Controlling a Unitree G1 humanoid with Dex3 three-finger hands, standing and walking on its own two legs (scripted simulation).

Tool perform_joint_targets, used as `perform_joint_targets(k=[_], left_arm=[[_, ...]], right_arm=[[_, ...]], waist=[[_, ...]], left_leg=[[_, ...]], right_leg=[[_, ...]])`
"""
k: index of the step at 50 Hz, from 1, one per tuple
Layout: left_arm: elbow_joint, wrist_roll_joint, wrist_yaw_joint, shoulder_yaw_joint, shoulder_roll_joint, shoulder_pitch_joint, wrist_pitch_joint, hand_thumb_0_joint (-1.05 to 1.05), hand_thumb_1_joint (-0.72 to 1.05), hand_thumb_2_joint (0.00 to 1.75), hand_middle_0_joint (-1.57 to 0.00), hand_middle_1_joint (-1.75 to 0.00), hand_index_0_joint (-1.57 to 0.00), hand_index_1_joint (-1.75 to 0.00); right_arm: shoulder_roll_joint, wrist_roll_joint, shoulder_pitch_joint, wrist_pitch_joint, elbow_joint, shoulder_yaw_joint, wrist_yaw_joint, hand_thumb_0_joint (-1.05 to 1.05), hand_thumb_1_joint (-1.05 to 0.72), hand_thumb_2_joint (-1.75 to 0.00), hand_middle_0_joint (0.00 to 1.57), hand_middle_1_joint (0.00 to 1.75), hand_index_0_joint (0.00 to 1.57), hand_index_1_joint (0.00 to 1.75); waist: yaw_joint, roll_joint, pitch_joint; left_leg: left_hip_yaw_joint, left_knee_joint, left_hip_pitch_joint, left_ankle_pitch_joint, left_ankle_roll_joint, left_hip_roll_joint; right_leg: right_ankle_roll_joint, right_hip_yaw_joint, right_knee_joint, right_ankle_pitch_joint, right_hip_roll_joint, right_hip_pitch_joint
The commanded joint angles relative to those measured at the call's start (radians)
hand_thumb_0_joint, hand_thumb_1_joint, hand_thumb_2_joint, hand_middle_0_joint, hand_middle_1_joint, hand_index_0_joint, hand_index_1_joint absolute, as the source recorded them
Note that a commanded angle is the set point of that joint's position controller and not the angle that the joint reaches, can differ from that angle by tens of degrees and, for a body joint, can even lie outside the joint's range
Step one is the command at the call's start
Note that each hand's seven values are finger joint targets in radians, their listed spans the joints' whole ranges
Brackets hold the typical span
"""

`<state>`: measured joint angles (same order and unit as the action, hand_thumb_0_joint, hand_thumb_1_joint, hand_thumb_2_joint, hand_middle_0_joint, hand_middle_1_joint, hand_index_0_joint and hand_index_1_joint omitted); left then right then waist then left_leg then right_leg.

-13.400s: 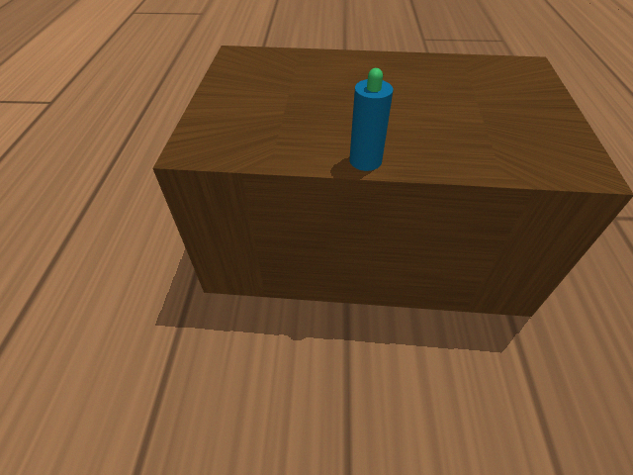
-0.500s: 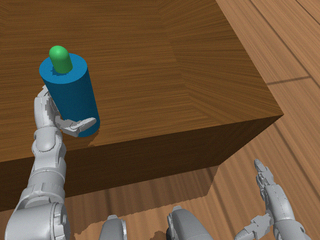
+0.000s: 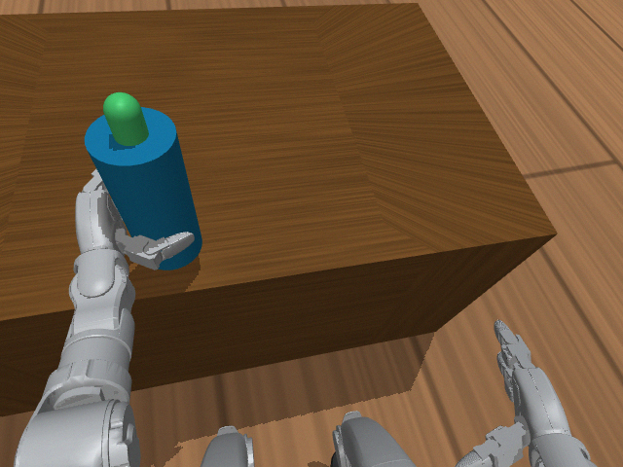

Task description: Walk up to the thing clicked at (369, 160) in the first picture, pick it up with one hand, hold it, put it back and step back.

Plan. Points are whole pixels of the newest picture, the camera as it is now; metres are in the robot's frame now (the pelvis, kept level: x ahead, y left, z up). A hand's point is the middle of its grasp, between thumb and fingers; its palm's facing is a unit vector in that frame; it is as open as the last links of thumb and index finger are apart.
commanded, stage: lift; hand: left
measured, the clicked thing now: (150, 187) +0.45 +0.15 +0.08
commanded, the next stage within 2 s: hold in 1.24 s
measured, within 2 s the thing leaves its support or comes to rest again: neither
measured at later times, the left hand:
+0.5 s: hand (138, 212) +0.41 +0.16 +0.08, palm faces +0.10 -0.99 -0.04, open 11.8 cm
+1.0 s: hand (120, 229) +0.36 +0.16 +0.14, palm faces +0.13 -0.99 -0.03, open 11.9 cm
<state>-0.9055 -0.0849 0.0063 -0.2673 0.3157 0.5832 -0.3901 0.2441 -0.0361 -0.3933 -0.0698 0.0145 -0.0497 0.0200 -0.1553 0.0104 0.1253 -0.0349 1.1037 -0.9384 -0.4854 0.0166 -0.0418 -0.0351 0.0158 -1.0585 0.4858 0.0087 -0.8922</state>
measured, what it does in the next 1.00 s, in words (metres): stands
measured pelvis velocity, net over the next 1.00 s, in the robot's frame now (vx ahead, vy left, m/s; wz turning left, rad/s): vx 0.01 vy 0.00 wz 0.01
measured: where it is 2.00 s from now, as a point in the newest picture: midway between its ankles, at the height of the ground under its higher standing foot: outside the picture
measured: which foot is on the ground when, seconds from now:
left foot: down 0.00-1.00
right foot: down 0.00-1.00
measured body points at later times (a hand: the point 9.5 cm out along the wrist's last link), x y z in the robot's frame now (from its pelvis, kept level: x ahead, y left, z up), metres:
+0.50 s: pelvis +0.01 +0.00 +0.02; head +0.07 +0.01 +0.47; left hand +0.40 +0.22 +0.09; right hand +0.17 -0.26 +0.01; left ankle +0.02 +0.13 -0.66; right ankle +0.01 -0.14 -0.66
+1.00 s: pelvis +0.01 +0.00 +0.04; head +0.02 +0.00 +0.49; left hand +0.35 +0.21 +0.14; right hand +0.17 -0.27 +0.01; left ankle +0.02 +0.13 -0.66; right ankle +0.01 -0.14 -0.66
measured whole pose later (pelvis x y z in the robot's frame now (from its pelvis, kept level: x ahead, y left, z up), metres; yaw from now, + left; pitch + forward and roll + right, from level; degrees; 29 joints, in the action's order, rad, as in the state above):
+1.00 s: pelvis +0.01 +0.00 +0.04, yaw +0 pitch +7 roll -1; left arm -0.24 -0.16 -0.04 -0.13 0.21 0.17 -0.02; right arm 0.22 0.03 -0.38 -0.02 -0.22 -0.08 -0.08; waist -0.04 -0.02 0.11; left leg -0.01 0.85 -0.55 -0.41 0.02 -0.03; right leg -0.03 0.03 -0.83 0.42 -0.01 -0.53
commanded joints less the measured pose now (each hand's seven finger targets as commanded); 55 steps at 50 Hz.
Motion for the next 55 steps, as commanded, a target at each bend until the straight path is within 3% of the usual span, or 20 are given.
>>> perform_joint_targets(k=[1, 2, 6, 12, 14, 15, 23, 25, 29, 33, 34, 37, 39, 41, 43, 46, 48, 50, 52, 55], left_arm=[[0.345, -0.039, -0.002, -0.029, 0.205, 0.541, -0.114, 0.00, -0.07, 1.35, -1.23, -1.47, -1.26, -1.48], [0.368, -0.042, -0.003, -0.021, 0.192, 0.558, -0.116, 0.00, -0.02, 1.32, -1.27, -1.47, -1.30, -1.47], [0.384, -0.044, 0.006, -0.026, 0.205, 0.504, -0.103, 0.00, 0.00, 1.35, -1.27, -1.50, -1.31, -1.50], [0.492, -0.056, 0.005, 0.003, 0.169, 0.461, -0.066, 0.00, -0.02, 1.35, -1.28, -1.50, -1.31, -1.50], [0.530, -0.066, 0.005, 0.017, 0.139, 0.439, -0.050, 0.00, -0.03, 1.36, -1.27, -1.50, -1.31, -1.51], [0.557, -0.066, 0.001, 0.011, 0.153, 0.416, -0.042, 0.00, -0.05, 1.36, -1.27, -1.51, -1.30, -1.51], [0.685, -0.085, -0.015, 0.029, 0.112, 0.274, 0.043, 0.00, -0.07, 1.40, -1.27, -1.54, -1.30, -1.54], [0.731, -0.086, -0.018, 0.039, 0.106, 0.248, 0.067, 0.00, -0.07, 1.40, -1.28, -1.55, -1.32, -1.55], [0.788, -0.094, -0.020, 0.046, 0.091, 0.201, 0.109, 0.00, -0.06, 1.41, -1.27, -1.55, -1.31, -1.55], [0.853, -0.101, -0.021, 0.076, 0.054, 0.172, 0.152, 0.00, -0.06, 1.42, -1.28, -1.55, -1.31, -1.56], [0.858, -0.106, -0.024, 0.061, 0.073, 0.173, 0.163, 0.00, -0.06, 1.42, -1.28, -1.56, -1.31, -1.57], [0.923, -0.093, -0.028, 0.077, 0.062, 0.152, 0.190, 0.00, -0.04, 1.42, -1.28, -1.55, -1.31, -1.56], [0.948, -0.102, -0.033, 0.063, 0.071, 0.128, 0.203, 0.00, -0.03, 1.42, -1.29, -1.56, -1.32, -1.57], [0.984, -0.107, -0.038, 0.050, 0.076, 0.111, 0.214, 0.00, -0.01, 1.43, -1.29, -1.56, -1.33, -1.57], [0.996, -0.115, -0.039, 0.065, 0.046, 0.084, 0.228, 0.00, -0.03, 1.42, -1.29, -1.56, -1.32, -1.57], [1.023, -0.113, -0.044, 0.058, 0.057, 0.068, 0.246, 0.00, -0.01, 1.43, -1.30, -1.57, -1.33, -1.57], [1.034, -0.110, -0.046, 0.064, 0.048, 0.058, 0.258, 0.00, -0.02, 1.43, -1.31, -1.57, -1.34, -1.58], [1.053, -0.111, -0.049, 0.063, 0.054, 0.051, 0.266, 0.00, -0.01, 1.43, -1.30, -1.57, -1.33, -1.58], [1.082, -0.108, -0.048, 0.058, 0.058, 0.046, 0.271, 0.00, 0.01, 1.42, -1.30, -1.55, -1.33, -1.56], [1.099, -0.115, -0.041, 0.072, 0.032, 0.007, 0.286, 0.00, 0.03, 1.42, -1.30, -1.56, -1.34, -1.56]], right_arm=[[0.147, 0.000, -0.016, 0.054, 0.172, -0.090, -0.023, 0.00, 0.53, -0.06, 0.05, 0.05, 0.05, 0.05], [0.130, 0.003, -0.002, 0.056, 0.185, -0.072, -0.021, 0.00, 0.53, -0.06, 0.05, 0.05, 0.05, 0.05], [0.180, 0.001, -0.003, 0.052, 0.170, -0.124, -0.028, 0.00, 0.54, -0.05, 0.05, 0.05, 0.05, 0.05], [0.159, 0.012, -0.024, 0.049, 0.151, -0.116, -0.032, 0.00, 0.53, -0.06, 0.05, 0.05, 0.05, 0.05], [0.135, 0.013, -0.027, 0.052, 0.150, -0.095, -0.031, 0.00, 0.53, -0.05, 0.05, 0.05, 0.05, 0.05], [0.144, 0.018, -0.023, 0.053, 0.170, -0.098, -0.033, 0.00, 0.54, -0.06, 0.05, 0.05, 0.05, 0.05], [0.145, 0.033, -0.010, 0.053, 0.112, -0.118, -0.056, 0.00, 0.54, -0.05, 0.05, 0.05, 0.05, 0.05], [0.144, 0.039, -0.011, 0.054, 0.136, -0.113, -0.063, 0.00, 0.54, -0.05, 0.05, 0.05, 0.05, 0.05], [0.140, 0.050, 0.002, 0.054, 0.115, -0.116, -0.078, 0.00, 0.54, -0.05, 0.05, 0.05, 0.05, 0.05], [0.114, 0.058, 0.002, 0.065, 0.061, -0.097, -0.086, 0.00, 0.54, -0.05, 0.05, 0.05, 0.05, 0.05], [0.143, 0.059, 0.013, 0.070, 0.048, -0.122, -0.092, 0.00, 0.54, -0.05, 0.05, 0.05, 0.05, 0.05], [0.116, 0.059, 0.016, 0.078, 0.032, -0.094, -0.095, 0.00, 0.55, -0.05, 0.05, 0.05, 0.05, 0.05], [0.133, 0.062, 0.038, 0.088, 0.012, -0.115, -0.102, 0.00, 0.55, -0.05, 0.05, 0.05, 0.05, 0.05], [0.117, 0.063, 0.046, 0.093, -0.001, -0.099, -0.104, 0.00, 0.55, -0.05, 0.05, 0.05, 0.05, 0.05], [0.111, 0.062, 0.042, 0.102, -0.014, -0.092, -0.108, 0.00, 0.54, -0.05, 0.05, 0.05, 0.05, 0.05], [0.125, 0.064, 0.083, 0.112, -0.020, -0.101, -0.116, 0.00, 0.55, -0.05, 0.05, 0.05, 0.05, 0.05], [0.103, 0.062, 0.071, 0.118, -0.070, -0.085, -0.116, 0.00, 0.54, -0.05, 0.05, 0.05, 0.05, 0.05], [0.127, 0.065, 0.090, 0.125, -0.065, -0.105, -0.120, 0.00, 0.54, -0.05, 0.05, 0.05, 0.05, 0.05], [0.099, 0.066, 0.093, 0.133, -0.085, -0.082, -0.118, 0.00, 0.54, -0.05, 0.05, 0.05, 0.05, 0.05], [0.118, 0.064, 0.091, 0.143, -0.105, -0.104, -0.120, 0.00, 0.55, -0.05, 0.05, 0.05, 0.05, 0.05]], waist=[[-0.002, -0.141, 0.531], [0.003, -0.141, 0.522], [0.014, -0.156, 0.520], [0.038, -0.184, 0.507], [0.045, -0.180, 0.510], [0.049, -0.170, 0.530], [0.082, -0.115, 0.430], [0.080, -0.078, 0.441], [0.084, -0.034, 0.369], [0.090, -0.056, 0.342], [0.093, -0.053, 0.311], [0.096, -0.069, 0.310], [0.103, -0.066, 0.296], [0.115, -0.069, 0.320], [0.113, -0.048, 0.302], [0.114, -0.029, 0.277], [0.119, -0.048, 0.253], [0.119, -0.050, 0.249], [0.125, -0.063, 0.255], [0.113, -0.063, 0.243]], left_leg=[[0.014, -0.125, 0.392, 0.373, -0.024, 0.021], [0.014, -0.132, 0.385, 0.357, -0.022, 0.023], [0.008, -0.151, 0.433, 0.378, -0.015, 0.017], [0.006, -0.181, 0.493, 0.433, -0.003, 0.014], [0.004, -0.187, 0.506, 0.454, -0.002, 0.011], [0.006, -0.192, 0.512, 0.459, -0.006, 0.012], [0.027, -0.244, 0.492, 0.419, -0.011, 0.021], [0.035, -0.249, 0.497, 0.419, -0.018, 0.023], [0.046, -0.280, 0.487, 0.369, -0.023, 0.030], [0.055, -0.301, 0.502, 0.355, -0.024, 0.037], [0.055, -0.315, 0.510, 0.342, -0.022, 0.037], [0.050, -0.340, 0.534, 0.315, -0.019, 0.035], [0.053, -0.346, 0.533, 0.302, -0.020, 0.038], [0.054, -0.346, 0.544, 0.329, -0.020, 0.038], [0.050, -0.355, 0.552, 0.345, -0.019, 0.034], [0.054, -0.367, 0.552, 0.317, -0.022, 0.037], [0.055, -0.379, 0.549, 0.304, -0.021, 0.036], [0.052, -0.392, 0.561, 0.291, -0.020, 0.036], [0.053, -0.397, 0.577, 0.291, -0.019, 0.036], [0.043, -0.417, 0.597, 0.296, -0.012, 0.028]], right_leg=[[0.039, -0.029, 0.121, -0.397, 0.011, 0.204], [0.040, -0.032, 0.121, -0.382, 0.012, 0.204], [0.047, -0.040, 0.131, -0.373, 0.014, 0.192], [0.050, -0.047, 0.143, -0.394, 0.016, 0.221], [0.050, -0.049, 0.150, -0.403, 0.016, 0.233], [0.048, -0.047, 0.157, -0.412, 0.015, 0.252], [0.041, -0.035, 0.207, -0.418, 0.012, 0.329], [0.036, -0.029, 0.225, -0.442, 0.010, 0.369], [0.027, -0.021, 0.262, -0.425, 0.007, 0.393], [0.026, -0.015, 0.283, -0.420, 0.001, 0.408], [0.027, -0.017, 0.290, -0.401, 0.003, 0.401], [0.031, -0.022, 0.307, -0.365, 0.003, 0.408], [0.029, -0.020, 0.319, -0.358, 0.001, 0.424], [0.028, -0.019, 0.321, -0.384, -0.001, 0.450], [0.029, -0.024, 0.322, -0.391, 0.001, 0.460], [0.024, -0.019, 0.348, -0.370, -0.002, 0.465], [0.026, -0.019, 0.352, -0.357, -0.004, 0.461], [0.028, -0.022, 0.359, -0.338, -0.003, 0.464], [0.028, -0.023, 0.366, -0.333, -0.003, 0.475], [0.031, -0.034, 0.366, -0.326, 0.004, 0.469]])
